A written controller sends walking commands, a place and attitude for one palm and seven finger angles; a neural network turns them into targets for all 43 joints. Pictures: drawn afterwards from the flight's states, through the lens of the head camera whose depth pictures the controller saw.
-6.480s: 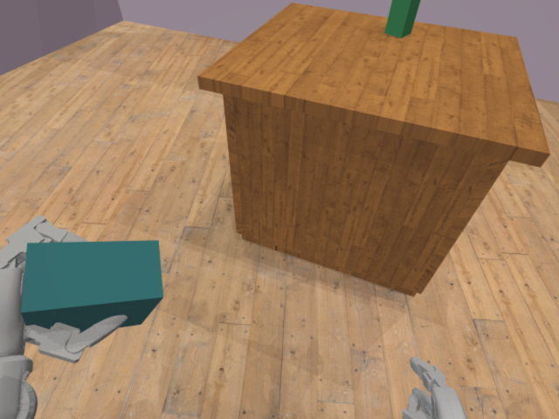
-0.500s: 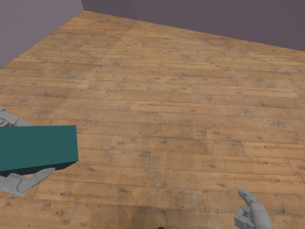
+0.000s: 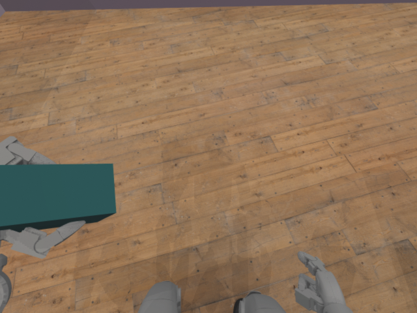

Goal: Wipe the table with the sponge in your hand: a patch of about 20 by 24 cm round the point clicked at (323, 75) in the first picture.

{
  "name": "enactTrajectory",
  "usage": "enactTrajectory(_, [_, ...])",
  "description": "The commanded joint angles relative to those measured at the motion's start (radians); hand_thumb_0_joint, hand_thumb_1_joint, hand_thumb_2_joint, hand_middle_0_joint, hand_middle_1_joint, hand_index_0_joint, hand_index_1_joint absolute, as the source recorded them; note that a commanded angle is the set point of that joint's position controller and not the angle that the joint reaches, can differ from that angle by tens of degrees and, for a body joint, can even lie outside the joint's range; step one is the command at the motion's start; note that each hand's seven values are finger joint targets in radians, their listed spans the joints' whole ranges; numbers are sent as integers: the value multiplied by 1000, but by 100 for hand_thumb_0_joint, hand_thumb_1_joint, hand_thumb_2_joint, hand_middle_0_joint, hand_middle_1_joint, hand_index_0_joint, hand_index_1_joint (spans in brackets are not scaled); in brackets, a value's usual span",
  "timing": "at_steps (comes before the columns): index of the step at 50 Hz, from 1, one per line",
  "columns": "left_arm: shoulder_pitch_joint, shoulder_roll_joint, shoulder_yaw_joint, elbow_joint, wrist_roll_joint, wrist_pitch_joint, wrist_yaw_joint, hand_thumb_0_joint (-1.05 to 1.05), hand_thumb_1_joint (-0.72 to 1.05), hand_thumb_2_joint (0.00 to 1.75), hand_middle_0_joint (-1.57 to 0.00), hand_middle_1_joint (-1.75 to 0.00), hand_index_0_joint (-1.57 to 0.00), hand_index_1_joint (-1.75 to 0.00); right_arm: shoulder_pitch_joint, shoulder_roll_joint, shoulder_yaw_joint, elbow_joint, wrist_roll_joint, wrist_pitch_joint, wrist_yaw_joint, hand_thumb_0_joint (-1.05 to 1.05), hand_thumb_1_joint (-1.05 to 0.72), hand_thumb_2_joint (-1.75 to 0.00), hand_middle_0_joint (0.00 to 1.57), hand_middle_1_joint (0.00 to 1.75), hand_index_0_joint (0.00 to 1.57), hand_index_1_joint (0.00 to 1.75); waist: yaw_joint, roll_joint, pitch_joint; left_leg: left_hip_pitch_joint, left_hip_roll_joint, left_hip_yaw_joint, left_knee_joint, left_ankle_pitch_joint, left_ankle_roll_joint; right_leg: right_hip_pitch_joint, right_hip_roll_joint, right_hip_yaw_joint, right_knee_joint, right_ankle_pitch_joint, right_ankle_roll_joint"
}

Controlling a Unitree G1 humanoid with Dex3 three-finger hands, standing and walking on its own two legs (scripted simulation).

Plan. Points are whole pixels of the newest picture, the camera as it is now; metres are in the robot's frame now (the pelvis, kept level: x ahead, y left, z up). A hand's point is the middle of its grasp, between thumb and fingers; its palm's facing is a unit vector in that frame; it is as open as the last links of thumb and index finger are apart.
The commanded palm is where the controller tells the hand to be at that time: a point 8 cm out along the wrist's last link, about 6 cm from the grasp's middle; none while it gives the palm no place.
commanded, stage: turn to face it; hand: left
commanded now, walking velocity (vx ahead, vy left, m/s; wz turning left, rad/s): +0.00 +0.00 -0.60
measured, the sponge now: (73, 198) +0.25 +0.19 +0.16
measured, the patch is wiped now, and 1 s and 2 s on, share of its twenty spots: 0.00 0.00 0.00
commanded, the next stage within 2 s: none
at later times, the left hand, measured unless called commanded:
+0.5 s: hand (96, 222) +0.21 +0.14 +0.18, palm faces +0.16 -0.89 -0.43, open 10.0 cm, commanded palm +0.17 +0.19 +0.19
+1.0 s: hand (193, 261) +0.17 +0.03 +0.18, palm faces -0.14 -0.88 -0.45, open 10.0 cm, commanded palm +0.15 +0.09 +0.19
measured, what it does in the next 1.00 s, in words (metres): walks backwards, turning right: left foot, then right foot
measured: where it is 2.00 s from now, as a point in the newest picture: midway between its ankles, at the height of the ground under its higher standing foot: outside the picture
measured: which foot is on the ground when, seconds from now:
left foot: up 0.00-0.24, down 0.26-0.56, up 0.58-0.96, down 0.98-1.00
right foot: down 0.00-0.28, up 0.30-0.54, down 0.56-1.00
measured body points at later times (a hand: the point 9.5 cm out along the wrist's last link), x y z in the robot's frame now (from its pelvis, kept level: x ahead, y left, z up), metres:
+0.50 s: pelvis -0.07 -0.03 +0.01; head -0.04 -0.04 +0.46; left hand +0.19 +0.19 +0.21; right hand +0.05 -0.26 -0.08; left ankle -0.02 +0.14 -0.72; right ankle -0.08 -0.14 -0.69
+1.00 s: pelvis -0.14 -0.05 +0.01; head -0.10 -0.07 +0.45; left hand +0.17 +0.07 +0.21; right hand -0.13 -0.37 -0.07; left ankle -0.08 +0.08 -0.72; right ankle -0.10 -0.15 -0.72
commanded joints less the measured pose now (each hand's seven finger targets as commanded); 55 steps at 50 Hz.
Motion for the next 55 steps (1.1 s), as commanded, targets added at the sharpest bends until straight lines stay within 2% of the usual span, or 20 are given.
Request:
enactTrajectory(1, [128,208,238,-244,-31,-72,47,0,10,130,-120,-160,-120,-160,-76,-73,-48,-158,-1,-14,-17,0,-90,-90,20,30,20,30,21,-134,-379,-70,-31,-24,2,32,-8,304,-258,313,-240,422,-96])
enactTrajectory(7, [126,177,195,-178,-22,-55,51,0,10,130,-120,-160,-120,-160,-55,-114,-68,-174,3,-3,-28,0,-90,-90,20,30,20,30,44,-179,-340,94,-84,17,-325,8,22,151,-235,430,-327,100,-111])
enactTrajectory(11, [45,154,131,-199,-11,-48,42,0,10,130,-120,-160,-120,-160,-15,-135,-69,-175,4,3,-31,0,-90,-90,20,30,20,30,23,-135,-318,306,-85,31,-641,88,56,14,-171,418,-322,-70,-39])
enactTrajectory(12, [18,156,127,-217,-8,-58,36,0,10,130,-120,-160,-120,-160,-5,-144,-73,-181,-1,-2,-38,0,-90,-90,20,30,20,30,16,-66,-301,380,-33,1,-740,78,90,-69,-118,397,-250,-103,-1])
enactTrajectory(14, [-23,164,135,-231,10,-75,27,0,10,130,-120,-160,-120,-160,-36,-162,-80,-203,-4,-17,-50,0,-90,-90,20,30,20,30,35,265,-238,334,297,-257,-892,107,241,-214,45,156,226,-227,86])
enactTrajectory(16, [-115,182,129,-262,33,-81,24,0,10,130,-120,-160,-120,-160,-40,-116,-79,-200,-6,-33,-51,0,-90,-90,20,30,20,30,28,237,-166,77,343,-223,-896,120,283,-139,-24,128,600,-205,106])
enactTrajectory(19, [-83,89,32,-219,24,-74,24,0,10,130,-120,-160,-120,-160,-3,-138,-81,-180,14,-63,-27,0,-90,-90,20,30,20,30,30,231,-141,191,243,35,-780,381,192,-162,-42,15,404,-215,122])
enactTrajectory(25, [-134,127,63,-167,21,-63,26,0,10,130,-120,-160,-120,-160,49,-148,-78,-171,2,-108,-12,0,-90,-90,20,30,20,30,16,237,-216,273,214,124,-595,583,109,114,20,-106,-71,-89,122])
enactTrajectory(27, [-117,158,91,-162,25,-62,27,0,10,130,-120,-160,-120,-160,47,-127,-72,-179,12,-105,-3,0,-90,-90,20,30,20,30,22,58,-273,193,142,166,-351,437,62,272,-78,7,-232,178,67])
enactTrajectory(28, [-87,226,154,-146,25,-73,38,0,10,130,-120,-160,-120,-160,22,-91,-59,-191,8,-101,-10,0,-90,-90,20,30,20,30,34,-215,-278,-36,20,165,-144,25,18,397,-249,292,-235,638,-35])
enactTrajectory(29, [-34,244,195,-145,-8,-59,40,0,10,130,-120,-160,-120,-160,-21,-104,-71,-206,17,-88,-16,0,-90,-90,20,30,20,30,55,-375,-336,-121,-47,44,37,-139,3,361,-336,501,-251,759,-91])
enactTrajectory(30, [22,247,209,-191,-21,-57,39,0,10,130,-120,-160,-120,-160,-47,-88,-65,-205,13,-71,-16,0,-90,-90,20,30,20,30,47,-313,-348,-143,-26,-55,119,-89,4,377,-347,495,-235,708,-111])
enactTrajectory(32, [128,215,229,-236,-30,-71,42,0,10,130,-120,-160,-120,-160,-59,-60,-33,-183,4,-27,-6,0,-90,-90,20,30,20,30,36,-126,-402,-178,-25,-53,109,-15,-3,459,-298,379,-176,665,-124])
enactTrajectory(42, [117,170,169,-194,-20,-52,51,0,10,130,-120,-160,-120,-160,-63,-118,-68,-186,5,17,-27,0,-90,-90,20,30,20,30,43,-157,-350,66,-86,1,-334,28,23,229,-233,449,-298,275,-121])
enactTrajectory(46, [55,172,135,-227,-10,-44,47,0,10,130,-120,-160,-120,-160,-40,-134,-68,-188,6,23,-28,0,-90,-90,20,30,20,30,35,-108,-332,232,-89,6,-569,77,48,109,-191,469,-304,101,-68])
enactTrajectory(48, [22,168,124,-240,-4,-55,38,0,10,130,-120,-160,-120,-160,-20,-142,-73,-190,-1,15,-34,0,-90,-90,20,30,20,30,23,-24,-302,386,-8,-32,-738,116,98,-55,-109,436,-225,-8,-2])
enactTrajectory(50, [-2,183,148,-245,7,-67,29,0,10,130,-120,-160,-120,-160,-36,-154,-79,-212,0,2,-45,0,-90,-90,20,30,20,30,39,255,-268,372,268,-218,-839,249,226,-186,48,197,168,-214,82])
enactTrajectory(51, [-35,219,172,-272,20,-70,31,0,10,130,-120,-160,-120,-160,-48,-125,-77,-210,-4,-10,-50,0,-90,-90,20,30,20,30,52,314,-269,252,347,-237,-867,244,269,-157,22,120,442,-247,99])
enactTrajectory(52, [-33,177,137,-241,23,-69,24,0,10,130,-120,-160,-120,-160,-35,-115,-78,-210,-6,-19,-46,0,-90,-90,20,30,20,30,34,249,-194,155,343,-195,-852,304,286,-156,-15,125,546,-224,109])
enactTrajectory(55, [-60,105,58,-194,13,-65,18,0,10,130,-120,-160,-120,-160,-3,-140,-77,-190,12,-52,-25,0,-90,-90,20,30,20,30,32,210,-156,201,257,57,-736,515,185,-101,-47,28,286,-227,116])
